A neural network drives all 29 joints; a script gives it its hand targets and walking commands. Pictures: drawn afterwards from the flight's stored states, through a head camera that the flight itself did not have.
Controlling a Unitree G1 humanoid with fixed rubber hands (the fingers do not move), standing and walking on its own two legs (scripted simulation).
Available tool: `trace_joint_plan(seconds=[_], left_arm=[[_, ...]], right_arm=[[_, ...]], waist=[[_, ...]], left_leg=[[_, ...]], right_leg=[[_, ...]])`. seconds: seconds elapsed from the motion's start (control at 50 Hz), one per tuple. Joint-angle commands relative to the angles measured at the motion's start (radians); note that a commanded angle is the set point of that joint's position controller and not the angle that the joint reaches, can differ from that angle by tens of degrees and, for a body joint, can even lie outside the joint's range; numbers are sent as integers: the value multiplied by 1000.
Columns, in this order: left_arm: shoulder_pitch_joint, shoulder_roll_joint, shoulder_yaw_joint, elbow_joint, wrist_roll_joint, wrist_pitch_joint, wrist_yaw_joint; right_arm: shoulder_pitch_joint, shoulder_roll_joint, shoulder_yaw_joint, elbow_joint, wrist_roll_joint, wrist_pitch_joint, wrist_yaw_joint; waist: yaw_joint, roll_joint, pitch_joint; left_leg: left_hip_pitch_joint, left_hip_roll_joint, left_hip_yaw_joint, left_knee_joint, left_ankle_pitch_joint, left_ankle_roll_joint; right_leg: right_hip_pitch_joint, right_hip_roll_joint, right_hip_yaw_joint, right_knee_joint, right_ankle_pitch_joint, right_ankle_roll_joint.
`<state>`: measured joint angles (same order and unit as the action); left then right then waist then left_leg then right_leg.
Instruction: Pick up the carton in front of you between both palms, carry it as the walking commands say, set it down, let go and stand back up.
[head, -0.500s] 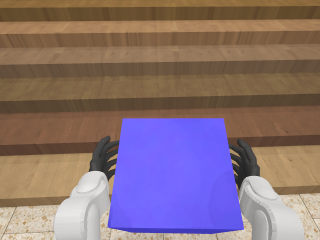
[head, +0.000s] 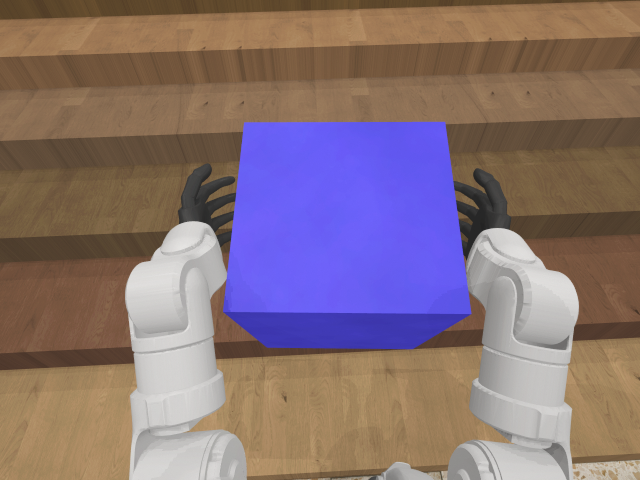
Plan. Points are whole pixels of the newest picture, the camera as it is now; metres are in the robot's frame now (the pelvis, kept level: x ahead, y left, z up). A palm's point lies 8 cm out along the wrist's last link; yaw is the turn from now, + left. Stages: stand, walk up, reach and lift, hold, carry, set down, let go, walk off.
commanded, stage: carry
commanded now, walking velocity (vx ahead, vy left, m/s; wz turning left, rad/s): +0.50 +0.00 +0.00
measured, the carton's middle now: (341, 253) +0.37 +0.00 +0.08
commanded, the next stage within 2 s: none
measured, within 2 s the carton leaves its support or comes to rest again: neither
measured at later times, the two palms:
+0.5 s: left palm (243, 31) +0.71 +0.15 +0.19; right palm (445, 46) +0.66 -0.15 +0.20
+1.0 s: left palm out of the picture +0.94 +0.21 +0.38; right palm out of the picture +0.98 -0.09 +0.39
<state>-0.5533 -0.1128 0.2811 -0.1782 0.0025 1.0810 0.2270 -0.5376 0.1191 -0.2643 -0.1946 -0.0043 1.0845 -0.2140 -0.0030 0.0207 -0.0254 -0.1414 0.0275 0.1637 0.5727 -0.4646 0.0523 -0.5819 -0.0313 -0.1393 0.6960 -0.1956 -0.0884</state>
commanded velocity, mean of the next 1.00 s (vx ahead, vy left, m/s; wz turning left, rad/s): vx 0.24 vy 0.00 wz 0.00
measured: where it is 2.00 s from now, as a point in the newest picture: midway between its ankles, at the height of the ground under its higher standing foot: (327, 290)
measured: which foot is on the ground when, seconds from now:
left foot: down 0.00-0.04, up 0.06-0.32, down 0.34-0.76, up 0.78-1.00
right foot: down 0.00-0.36, up 0.38-0.72, down 0.74-1.00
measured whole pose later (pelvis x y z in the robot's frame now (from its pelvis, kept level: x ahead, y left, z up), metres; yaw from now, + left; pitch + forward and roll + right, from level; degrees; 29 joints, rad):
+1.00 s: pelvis +0.61 +0.01 +0.24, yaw +1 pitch +3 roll -1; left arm -0.67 -0.11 0.28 -0.18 -0.04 1.18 0.24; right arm -0.62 0.16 -0.38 -0.26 -0.08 1.17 -0.21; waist 0.13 -0.01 0.07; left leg -0.65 -0.02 0.03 1.15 -0.39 0.05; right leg -0.43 0.02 -0.15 0.54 -0.16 -0.09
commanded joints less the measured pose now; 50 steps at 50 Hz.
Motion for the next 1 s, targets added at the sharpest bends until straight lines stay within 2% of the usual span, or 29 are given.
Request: trace_joint_plan(seconds=[0.0,0.02,0.04,0.06,0.08,0.12,0.2,0.22,0.26,0.3,0.32,0.34,0.36,0.38,0.4,0.44,0.48,0.54,0.6,0.64,0.7,0.72,0.74,0.76,0.78,0.82,0.86,0.92,0.98], left_arm=[[-461,-644,-565,-25,-145,-1,-9],[-415,-635,-554,0,-139,4,-14],[-433,-632,-588,-25,-169,1,-15],[-447,-668,-616,-84,-191,-9,-21],[-490,-706,-633,-137,-205,-15,-29],[-577,-771,-702,-228,-262,-29,-49],[-585,-717,-749,-288,-327,-64,-72],[-578,-705,-749,-289,-331,-67,-74],[-538,-675,-745,-278,-325,-65,-71],[-469,-635,-719,-275,-301,-54,-61],[-448,-613,-699,-274,-271,-52,-57],[-444,-609,-674,-274,-234,-52,-54],[-369,-616,-640,-245,-194,-48,-50],[-339,-590,-592,-237,-169,-41,-42],[-342,-588,-557,-224,-127,-42,-33],[-393,-586,-514,-215,-95,-39,-32],[-416,-589,-504,-191,-61,-35,-33],[-401,-551,-486,-139,-31,-24,-20],[-379,-496,-465,-100,-18,11,3],[-420,-467,-463,-96,-37,41,15],[-463,-508,-493,-84,-84,82,16],[-497,-538,-526,-94,-112,91,12],[-548,-558,-556,-105,-144,94,7],[-584,-568,-578,-103,-172,93,8],[-565,-607,-619,-116,-215,100,2],[-730,-711,-678,-197,-288,94,-22],[-816,-798,-732,-189,-355,85,-54],[-804,-826,-746,-151,-363,78,-76],[-732,-787,-683,-78,-303,89,-71]], right_arm=[[-550,612,565,-79,161,-8,-2],[-515,634,556,-69,138,-2,-2],[-462,616,529,-41,122,0,-1],[-463,646,533,-68,125,-3,-1],[-500,676,541,-91,136,-6,4],[-501,669,529,-130,121,-29,6],[-485,615,547,-184,83,-66,-13],[-490,589,555,-199,84,-70,-17],[-456,561,556,-193,94,-69,-24],[-392,559,568,-162,92,-64,-28],[-375,582,589,-166,110,-60,-20],[-407,604,622,-170,145,-59,-10],[-412,626,655,-168,183,-57,1],[-376,651,683,-184,205,-57,10],[-425,679,711,-212,237,-51,21],[-559,728,783,-282,291,-53,42],[-621,753,802,-273,320,-49,65],[-622,718,791,-234,347,-29,73],[-586,643,720,-167,326,6,56],[-579,620,661,-133,309,35,40],[-573,576,572,-111,249,74,23],[-579,551,537,-107,212,82,16],[-583,526,495,-90,170,88,5],[-541,521,459,-75,136,98,0],[-510,515,434,-60,112,102,-6],[-565,567,394,-79,82,103,-1],[-582,565,361,-74,32,93,-2],[-571,568,378,-53,9,84,4],[-549,588,421,-10,11,100,11]], waist=[[161,-64,-476],[104,-316,-466],[155,-349,-603],[183,-241,-590],[164,-116,-514],[117,-47,-432],[131,-128,-357],[97,-110,-310],[37,-87,-270],[-83,-289,-454],[-178,-308,-576],[-228,-135,-683],[-159,252,-766],[-160,333,-831],[-152,155,-756],[-130,-14,-531],[-117,-2,-460],[-113,-21,-392],[-120,66,-359],[-47,36,-299],[98,214,-433],[153,163,-517],[187,-7,-549],[154,-309,-688],[105,-126,-770],[84,-26,-613],[49,-9,-485],[34,39,-441],[33,-166,-442]], left_leg=[[-147,65,-11,573,908,1],[-533,-73,-42,815,29,-21],[-762,-108,-166,1100,-79,-29],[-841,-73,-245,1198,-42,-5],[-922,-49,-238,1219,-28,19],[-1015,-27,-207,1240,-45,45],[-1177,14,-146,1352,-164,59],[-1107,44,-119,1179,-190,57],[-662,51,-34,652,-50,66],[-216,-111,125,536,138,84],[-53,-138,130,417,230,76],[159,-144,-68,196,217,111],[400,167,-594,-105,694,234],[441,291,-926,-154,872,370],[475,265,-826,-47,874,348],[381,226,-687,-23,748,245],[354,216,-602,-95,576,224],[391,249,-490,-116,875,215],[490,252,-391,-172,998,207],[175,140,-180,-297,980,147],[-30,119,2,-48,1647,90],[-1,90,25,165,1587,62],[-194,-35,-3,613,1052,-21],[-372,-226,-141,1106,121,-95],[-366,-150,-335,1255,157,-46],[-558,-87,-310,1233,146,-6],[-605,-45,-307,1145,153,19],[-471,-8,-208,746,54,8],[-243,-67,-79,253,111,-4]], right_leg=[[703,6,31,-292,413,-49],[987,-259,361,-148,1178,-151],[1205,-372,567,-149,1185,-295],[1155,-379,596,-192,884,-303],[1080,-357,586,-236,603,-257],[997,-325,515,-262,374,-172],[933,-322,416,-379,230,-163],[832,-265,337,-439,218,-131],[493,-161,126,-545,423,-78],[446,-139,5,-302,1309,-79],[495,-164,-24,-43,1517,-53],[412,-90,65,280,1214,6],[131,80,122,717,57,99],[5,202,282,1107,-150,99],[-141,148,340,1212,-139,54],[-315,90,280,1108,-166,9],[-368,62,232,1071,-179,2],[-470,19,152,928,-306,6],[-687,-3,90,1013,-415,-15],[-344,-22,17,529,-350,-27],[264,160,-165,258,35,-28],[414,182,-126,53,202,-32],[601,4,241,-184,680,-153],[761,-298,758,-270,1362,-361],[748,-281,701,-177,1215,-368],[684,-221,604,-171,680,-266],[585,-190,512,-201,459,-198],[466,-179,317,-243,454,-167],[383,-166,191,-235,685,-156]])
